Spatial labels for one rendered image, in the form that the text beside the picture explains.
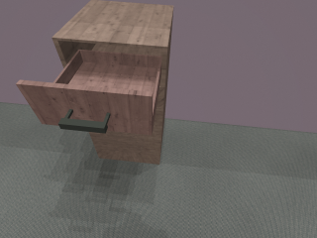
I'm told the drawer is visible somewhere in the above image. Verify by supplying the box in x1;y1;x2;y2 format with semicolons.
16;50;162;135

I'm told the cabinet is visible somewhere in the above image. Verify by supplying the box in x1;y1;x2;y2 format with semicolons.
52;0;174;165

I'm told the handle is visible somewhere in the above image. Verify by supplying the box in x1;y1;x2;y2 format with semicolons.
58;109;111;134

